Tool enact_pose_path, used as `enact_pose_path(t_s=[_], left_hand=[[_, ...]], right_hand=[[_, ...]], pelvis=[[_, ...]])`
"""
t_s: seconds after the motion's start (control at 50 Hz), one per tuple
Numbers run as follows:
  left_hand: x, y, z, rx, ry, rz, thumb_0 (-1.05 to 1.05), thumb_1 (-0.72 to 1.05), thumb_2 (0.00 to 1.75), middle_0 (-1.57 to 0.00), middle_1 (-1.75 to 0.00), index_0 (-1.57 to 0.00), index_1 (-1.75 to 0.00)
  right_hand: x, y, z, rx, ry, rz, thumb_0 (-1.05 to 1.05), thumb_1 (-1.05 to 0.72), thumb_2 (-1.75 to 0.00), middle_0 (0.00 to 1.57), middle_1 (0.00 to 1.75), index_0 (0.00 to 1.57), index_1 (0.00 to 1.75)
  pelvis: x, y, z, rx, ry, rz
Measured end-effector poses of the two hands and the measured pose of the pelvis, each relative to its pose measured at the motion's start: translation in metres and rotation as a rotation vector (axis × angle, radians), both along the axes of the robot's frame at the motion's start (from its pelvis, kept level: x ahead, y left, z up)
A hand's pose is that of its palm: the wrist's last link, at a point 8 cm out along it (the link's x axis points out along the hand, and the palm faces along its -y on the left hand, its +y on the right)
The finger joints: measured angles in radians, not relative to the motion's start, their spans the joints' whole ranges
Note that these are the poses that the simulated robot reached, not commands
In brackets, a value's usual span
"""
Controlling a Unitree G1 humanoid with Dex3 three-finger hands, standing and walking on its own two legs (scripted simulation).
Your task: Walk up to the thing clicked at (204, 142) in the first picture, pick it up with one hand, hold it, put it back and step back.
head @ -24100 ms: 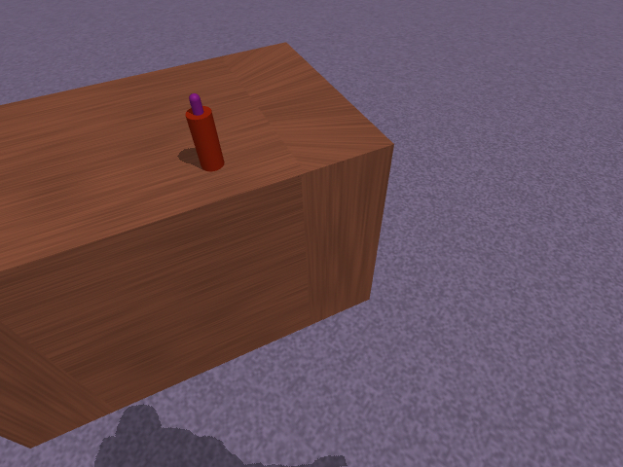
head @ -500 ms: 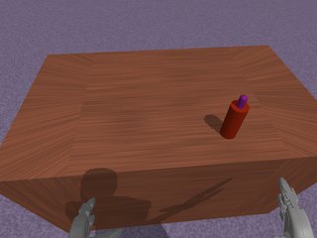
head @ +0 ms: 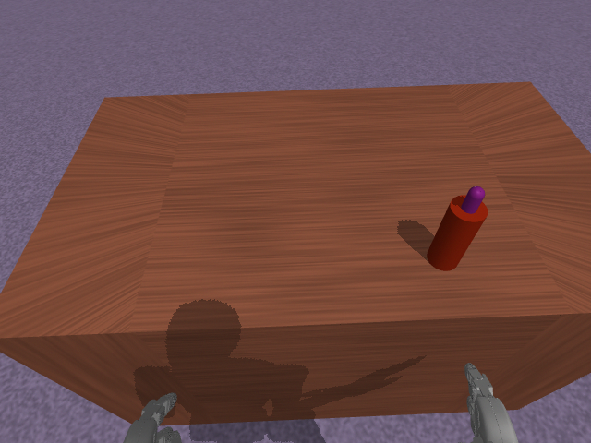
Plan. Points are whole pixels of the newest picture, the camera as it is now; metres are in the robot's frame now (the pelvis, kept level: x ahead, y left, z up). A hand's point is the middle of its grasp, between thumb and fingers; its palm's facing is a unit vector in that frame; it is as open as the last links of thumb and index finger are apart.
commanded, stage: home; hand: right
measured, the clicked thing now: (458, 227) +0.44 -0.23 +0.01
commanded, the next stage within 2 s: none
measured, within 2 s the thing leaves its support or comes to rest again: neither
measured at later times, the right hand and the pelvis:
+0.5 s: hand out of the picture +0.08 -0.26 -0.14, palm faces -0.03 +0.92 -0.40, open 17.4 cm; pelvis -0.01 +0.00 +0.00, yaw +0 degrees
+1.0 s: hand out of the picture +0.02 -0.25 -0.15, palm faces -0.05 +0.94 -0.35, open 17.2 cm; pelvis -0.03 +0.00 +0.01, yaw +0 degrees
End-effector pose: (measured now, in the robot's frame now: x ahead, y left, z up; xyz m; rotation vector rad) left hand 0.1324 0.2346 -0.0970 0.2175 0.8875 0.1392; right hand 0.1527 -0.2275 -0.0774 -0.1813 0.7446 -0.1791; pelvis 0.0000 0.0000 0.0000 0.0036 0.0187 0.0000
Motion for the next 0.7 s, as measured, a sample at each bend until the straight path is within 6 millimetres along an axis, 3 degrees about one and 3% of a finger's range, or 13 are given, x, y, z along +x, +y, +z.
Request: enact_pose_path(t_s=[0.16,0.22,0.36,0.46,0.7], left_hand=[[-0.005,0.002,-0.007,0.003,0.060,0.001,0.01,0.90,0.90,-0.21,-0.29,-0.20,-0.30],[-0.008,0.011,-0.011,0.022,0.085,-0.030,0.00,0.90,0.90,-0.21,-0.29,-0.21,-0.30],[-0.033,0.047,-0.013,0.076,0.157,0.004,0.00,0.90,0.90,-0.21,-0.29,-0.21,-0.29],[-0.057,0.064,-0.014,0.105,0.237,0.025,0.00,0.90,0.90,-0.21,-0.29,-0.20,-0.29],[-0.103,0.066,-0.018,0.100,0.350,0.036,0.00,0.90,0.90,-0.21,-0.29,-0.20,-0.29]], right_hand=[[0.005,0.001,-0.005,-0.010,0.033,0.023,0.00,0.54,-0.05,0.05,0.05,0.05,0.05],[-0.001,-0.010,-0.012,-0.051,0.103,0.091,0.00,0.55,-0.05,0.05,0.05,0.06,0.05],[-0.039,-0.053,-0.018,-0.132,0.264,0.058,0.00,0.55,-0.05,0.06,0.05,0.06,0.05],[-0.070,-0.073,-0.020,-0.162,0.357,0.019,0.00,0.54,-0.05,0.06,0.05,0.06,0.06],[-0.123,-0.075,-0.028,-0.140,0.491,-0.010,0.00,0.52,-0.06,0.06,0.06,0.06,0.06]], pelvis=[[0.004,0.000,-0.001,-0.002,0.008,0.003],[0.004,0.000,-0.002,-0.005,0.003,0.001],[0.002,0.000,-0.002,-0.008,-0.029,0.005],[-0.004,0.000,0.002,-0.008,-0.048,0.004],[-0.023,0.000,0.007,-0.009,-0.072,0.005]])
